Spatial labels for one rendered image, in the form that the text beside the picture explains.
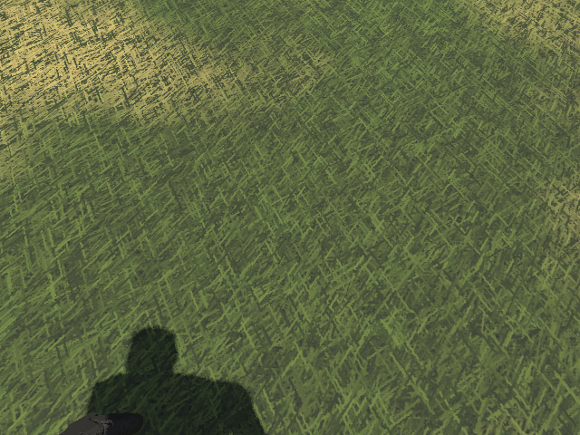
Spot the robot left hand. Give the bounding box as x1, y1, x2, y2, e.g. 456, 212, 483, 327
59, 412, 143, 435

